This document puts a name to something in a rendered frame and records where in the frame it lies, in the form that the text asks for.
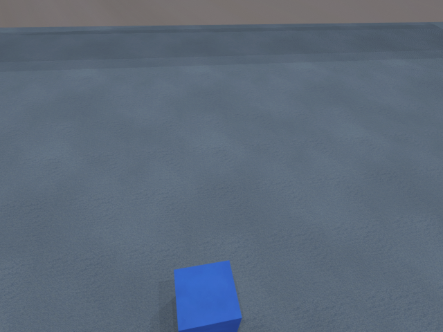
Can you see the carton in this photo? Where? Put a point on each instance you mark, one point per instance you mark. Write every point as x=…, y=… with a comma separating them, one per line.
x=206, y=298

